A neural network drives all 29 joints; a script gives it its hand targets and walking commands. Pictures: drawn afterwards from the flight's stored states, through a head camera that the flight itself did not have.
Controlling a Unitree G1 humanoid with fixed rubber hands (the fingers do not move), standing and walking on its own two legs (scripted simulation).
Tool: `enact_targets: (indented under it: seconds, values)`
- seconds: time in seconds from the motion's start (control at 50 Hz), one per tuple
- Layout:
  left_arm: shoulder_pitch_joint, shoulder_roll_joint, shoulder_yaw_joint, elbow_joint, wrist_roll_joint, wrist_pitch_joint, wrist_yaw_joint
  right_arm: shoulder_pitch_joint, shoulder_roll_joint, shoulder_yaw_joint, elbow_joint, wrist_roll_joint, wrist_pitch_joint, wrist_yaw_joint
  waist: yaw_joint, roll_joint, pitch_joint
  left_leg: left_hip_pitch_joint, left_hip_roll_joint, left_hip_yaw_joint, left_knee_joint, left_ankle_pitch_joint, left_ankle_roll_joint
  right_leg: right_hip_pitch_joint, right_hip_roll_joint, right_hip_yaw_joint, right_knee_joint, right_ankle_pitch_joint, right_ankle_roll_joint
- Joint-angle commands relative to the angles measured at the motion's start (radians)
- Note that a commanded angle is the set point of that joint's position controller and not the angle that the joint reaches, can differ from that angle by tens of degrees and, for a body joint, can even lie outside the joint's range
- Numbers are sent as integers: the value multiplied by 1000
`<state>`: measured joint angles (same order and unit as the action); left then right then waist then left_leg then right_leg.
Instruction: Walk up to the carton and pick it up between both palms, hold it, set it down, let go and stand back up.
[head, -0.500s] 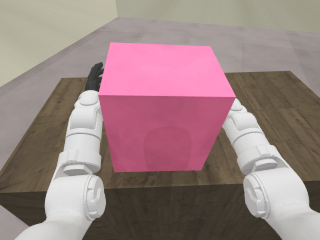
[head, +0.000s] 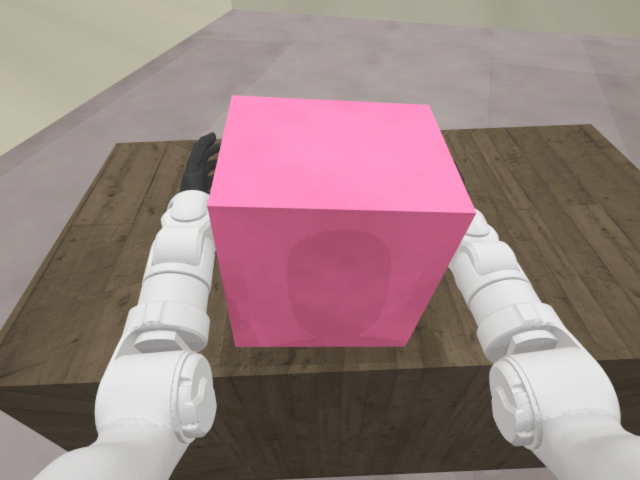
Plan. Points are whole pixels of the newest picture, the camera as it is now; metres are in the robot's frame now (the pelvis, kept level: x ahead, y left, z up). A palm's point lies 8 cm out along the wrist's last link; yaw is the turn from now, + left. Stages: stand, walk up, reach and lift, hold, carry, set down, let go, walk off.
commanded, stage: set down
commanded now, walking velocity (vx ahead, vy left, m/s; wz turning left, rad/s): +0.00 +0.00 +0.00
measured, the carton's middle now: (326, 232) +0.39 +0.01 +0.13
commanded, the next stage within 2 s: none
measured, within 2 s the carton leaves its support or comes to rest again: rests again in 1.76 s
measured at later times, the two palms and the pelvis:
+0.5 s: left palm (207, 211) +0.43 +0.17 +0.14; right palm (450, 225) +0.41 -0.16 +0.11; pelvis +0.01 +0.00 +0.00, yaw +0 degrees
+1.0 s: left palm (217, 220) +0.44 +0.16 +0.11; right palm (447, 237) +0.42 -0.16 +0.08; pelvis +0.02 +0.00 +0.00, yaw +0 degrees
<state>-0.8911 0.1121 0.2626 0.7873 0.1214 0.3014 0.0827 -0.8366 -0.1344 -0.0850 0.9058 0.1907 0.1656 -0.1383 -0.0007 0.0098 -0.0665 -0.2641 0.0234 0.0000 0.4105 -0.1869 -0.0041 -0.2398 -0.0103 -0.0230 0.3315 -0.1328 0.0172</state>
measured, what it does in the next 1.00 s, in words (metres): stands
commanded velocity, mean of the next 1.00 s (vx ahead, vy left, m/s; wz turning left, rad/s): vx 0.00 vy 0.00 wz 0.00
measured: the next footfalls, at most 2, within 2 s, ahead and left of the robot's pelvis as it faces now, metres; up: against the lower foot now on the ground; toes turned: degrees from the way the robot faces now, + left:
none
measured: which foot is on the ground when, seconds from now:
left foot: down 0.00-1.00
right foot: down 0.00-1.00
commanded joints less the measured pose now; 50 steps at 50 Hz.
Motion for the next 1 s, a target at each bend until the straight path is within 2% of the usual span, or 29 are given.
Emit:
enact_targets:
  seconds: [0.0, 0.02, 0.04, 0.06, 0.08, 0.1, 0.12, 0.16, 0.22, 0.24, 0.26, 0.3, 0.34, 0.4, 0.46, 0.5, 0.52, 0.58, 0.62, 0.64, 0.66, 0.68, 0.78, 0.8, 0.82, 0.86, 0.9, 0.96, 0.98]
  values:
    - [-620, -723, -283, -139, -66, -92, -163, -878, 689, 244, -371, -67, -107, 130, 38, -14, -638, 308, -35, 17, -39, 363, -58, 230, 70, -24, -75, 203, 4]
    - [-620, -727, -296, -122, -68, -101, -165, -851, 686, 225, -338, -78, -105, 130, 20, 5, -618, 304, -36, 16, -40, 371, -66, 212, 73, -25, -76, 208, 4]
    - [-628, -726, -293, -142, -69, -107, -161, -868, 691, 235, -378, -73, -114, 130, 28, -2, -655, 318, -34, 16, -31, 399, -65, 224, 73, -23, -76, 230, 5]
    - [-618, -726, -295, -119, -60, -108, -164, -857, 690, 218, -350, -86, -115, 130, 22, 11, -652, 313, -35, 16, -32, 390, -68, 213, 75, -25, -76, 217, 6]
    - [-613, -724, -276, -109, -54, -111, -161, -863, 698, 236, -359, -78, -114, 132, 40, 5, -650, 311, -34, 20, -33, 388, -66, 215, 72, -20, -76, 218, 3]
    - [-627, -722, -291, -124, -63, -120, -163, -859, 700, 226, -364, -85, -119, 131, 26, 1, -664, 309, -37, 21, -29, 400, -67, 225, 72, -22, -69, 242, 5]
    - [-610, -728, -284, -125, -63, -128, -162, -852, 706, 242, -370, -83, -121, 132, 39, 1, -665, 304, -35, 21, -27, 417, -68, 237, 70, -19, -64, 256, 4]
    - [-628, -742, -308, -129, -68, -138, -161, -851, 710, 234, -383, -91, -130, 131, 21, 9, -686, 316, -32, 16, -18, 440, -73, 224, 76, -25, -68, 267, 0]
    - [-619, -736, -288, -84, -47, -150, -165, -804, 698, 186, -310, -120, -133, 135, 14, 32, -624, 302, -32, 20, -34, 380, -79, 192, 69, -32, -81, 206, -5]
    - [-607, -732, -275, -54, -39, -146, -169, -810, 689, 183, -310, -124, -134, 138, 23, 34, -601, 289, -31, 25, -46, 357, -75, 195, 68, -27, -84, 180, -5]
    - [-611, -736, -278, -67, -38, -152, -168, -801, 694, 164, -299, -137, -136, 140, 6, 30, -602, 296, -30, 24, -45, 361, -75, 192, 67, -31, -83, 189, -6]
    - [-614, -724, -265, -37, -38, -160, -172, -798, 682, 148, -277, -152, -134, 145, 7, 21, -593, 282, -30, 26, -46, 347, -75, 180, 66, -30, -88, 177, -3]
    - [-641, -720, -243, -40, -31, -179, -169, -825, 697, 152, -293, -155, -146, 154, 32, 19, -616, 276, -28, 30, -53, 325, -70, 178, 64, -29, -80, 160, -6]
    - [-649, -720, -250, -30, -32, -205, -169, -796, 706, 134, -258, -183, -157, 162, 11, 21, -623, 271, -30, 33, -53, 327, -73, 178, 62, -33, -76, 172, -4]
    - [-672, -719, -243, 6, -20, -228, -168, -807, 692, 105, -241, -211, -171, 177, 12, 34, -625, 254, -26, 35, -57, 307, -79, 164, 60, -38, -73, 148, -10]
    - [-654, -691, -200, 62, -8, -232, -175, -788, 687, 71, -205, -232, -162, 183, 18, 6, -564, 217, -29, 43, -74, 246, -63, 169, 51, -33, -72, 105, -5]
    - [-631, -695, -186, 56, 5, -236, -177, -792, 689, 79, -233, -242, -169, 188, 38, -2, -579, 206, -31, 47, -81, 244, -59, 187, 50, -28, -69, 110, 0]
    - [-639, -664, -160, 99, 11, -251, -181, -776, 695, 57, -199, -267, -172, 196, 30, -9, -547, 180, -32, 54, -83, 231, -55, 198, 45, -29, -58, 121, 2]
    - [-641, -661, -158, 67, 14, -271, -179, -759, 710, 64, -206, -273, -184, 201, 41, -1, -597, 195, -36, 61, -71, 275, -57, 207, 48, -27, -44, 162, 6]
    - [-648, -664, -163, 75, 11, -282, -177, -750, 722, 54, -190, -277, -189, 202, 25, 10, -603, 196, -34, 64, -68, 278, -60, 198, 43, -28, -38, 175, 1]
    - [-628, -661, -153, 81, 13, -287, -174, -753, 718, 68, -203, -272, -196, 205, 47, 21, -618, 195, -37, 66, -63, 296, -60, 205, 41, -26, -30, 192, 6]
    - [-625, -675, -168, 78, 9, -295, -174, -737, 722, 71, -203, -285, -205, 202, 25, 8, -628, 196, -38, 62, -58, 315, -63, 205, 47, -30, -33, 215, 7]
    - [-606, -684, -185, 70, 12, -332, -175, -736, 734, 94, -252, -291, -239, 200, 30, 7, -669, 192, -35, 61, -34, 396, -69, 225, 50, -34, -13, 293, 6]
    - [-581, -694, -182, 77, 16, -337, -174, -725, 743, 105, -242, -288, -242, 199, 42, 3, -667, 188, -34, 64, -35, 407, -69, 235, 51, -30, -10, 298, 6]
    - [-559, -687, -168, 109, 30, -334, -175, -697, 728, 83, -216, -299, -243, 199, 28, 22, -645, 193, -32, 62, -36, 395, -70, 221, 52, -30, -20, 285, 0]
    - [-537, -682, -158, 101, 36, -342, -182, -676, 733, 96, -223, -307, -251, 199, 38, -5, -635, 178, -34, 66, -39, 413, -64, 249, 49, -29, -13, 333, 8]
    - [-533, -708, -192, 74, 25, -356, -178, -668, 746, 107, -243, -303, -268, 198, 28, 11, -678, 202, -26, 63, -19, 496, -77, 250, 55, -33, 3, 397, 4]
    - [-507, -691, -175, 101, 40, -368, -176, -633, 741, 108, -212, -302, -271, 197, 39, 8, -626, 199, -29, 63, -18, 493, -76, 239, 60, -31, -12, 367, 2]
    - [-511, -686, -177, 101, 40, -367, -181, -625, 734, 94, -203, -312, -273, 194, 26, 6, -616, 200, -26, 62, -17, 478, -75, 231, 57, -33, -17, 356, -1]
